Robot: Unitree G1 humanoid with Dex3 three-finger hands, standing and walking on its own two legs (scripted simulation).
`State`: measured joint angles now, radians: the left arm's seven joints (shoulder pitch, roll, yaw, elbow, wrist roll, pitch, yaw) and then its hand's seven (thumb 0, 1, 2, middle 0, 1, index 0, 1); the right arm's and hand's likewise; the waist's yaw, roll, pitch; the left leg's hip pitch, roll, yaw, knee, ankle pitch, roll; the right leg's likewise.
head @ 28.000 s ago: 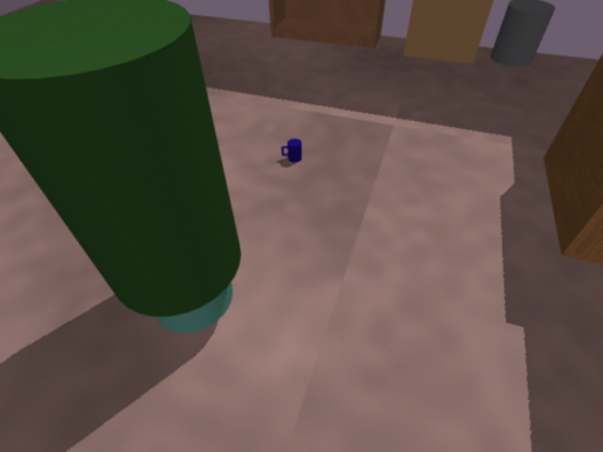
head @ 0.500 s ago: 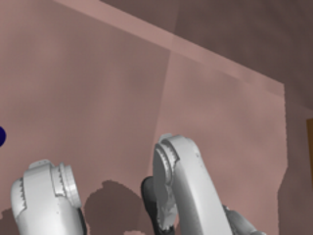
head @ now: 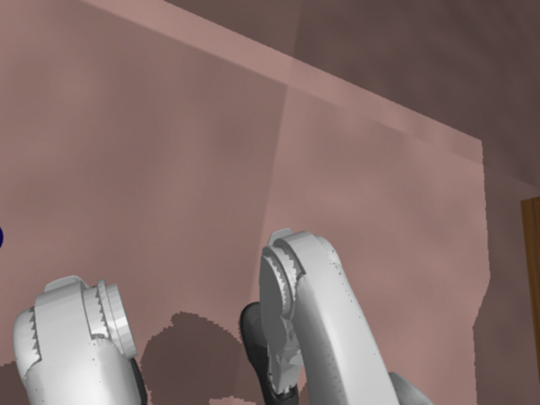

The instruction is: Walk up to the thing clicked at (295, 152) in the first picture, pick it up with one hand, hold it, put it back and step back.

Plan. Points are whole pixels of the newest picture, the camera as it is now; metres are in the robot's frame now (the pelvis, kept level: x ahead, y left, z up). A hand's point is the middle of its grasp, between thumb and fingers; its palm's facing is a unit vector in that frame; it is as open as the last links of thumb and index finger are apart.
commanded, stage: close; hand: left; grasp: from above
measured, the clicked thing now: out of the picture +0.40 +0.37 -0.24
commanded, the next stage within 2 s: settle in 1.02 s
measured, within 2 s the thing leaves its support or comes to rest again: leaves its support in 1.52 s
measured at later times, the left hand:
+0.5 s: hand out of the picture +0.39 +0.35 -0.21, palm faces -0.44 -0.15 -0.89, open 12.3 cm
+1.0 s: hand out of the picture +0.39 +0.35 -0.21, palm faces -0.44 -0.16 -0.88, open 11.9 cm
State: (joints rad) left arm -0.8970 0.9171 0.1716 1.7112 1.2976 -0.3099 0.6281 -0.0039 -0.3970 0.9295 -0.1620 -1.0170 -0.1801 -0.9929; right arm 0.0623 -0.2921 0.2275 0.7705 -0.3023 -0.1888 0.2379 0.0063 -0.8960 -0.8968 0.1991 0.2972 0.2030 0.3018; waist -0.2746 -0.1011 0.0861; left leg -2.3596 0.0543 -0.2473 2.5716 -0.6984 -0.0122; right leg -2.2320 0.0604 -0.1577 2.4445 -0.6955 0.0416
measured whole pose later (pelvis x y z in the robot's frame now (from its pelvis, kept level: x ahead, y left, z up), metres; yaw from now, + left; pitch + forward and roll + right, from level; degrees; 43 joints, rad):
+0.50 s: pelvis +0.00 +0.00 +0.00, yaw +0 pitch +26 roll -11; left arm -0.91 0.91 0.15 1.72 1.29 -0.29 0.64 0.00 -0.28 0.78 -0.36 -0.89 -0.36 -0.85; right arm 0.05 -0.32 0.21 0.76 -0.30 -0.22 0.24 0.01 -0.90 -0.90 0.20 0.30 0.20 0.30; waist -0.27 -0.10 0.08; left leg -2.36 0.05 -0.24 2.57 -0.69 -0.01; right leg -2.24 0.06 -0.15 2.45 -0.69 0.04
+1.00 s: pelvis +0.00 +0.00 +0.00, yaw +0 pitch +26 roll -11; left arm -0.91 0.92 0.16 1.73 1.30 -0.31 0.63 -0.01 -0.28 0.85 -0.43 -0.88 -0.42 -0.86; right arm 0.07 -0.31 0.22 0.76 -0.30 -0.20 0.23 0.01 -0.90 -0.90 0.20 0.30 0.20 0.30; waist -0.27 -0.10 0.09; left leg -2.36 0.05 -0.24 2.57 -0.69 -0.01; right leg -2.24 0.06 -0.15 2.45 -0.69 0.04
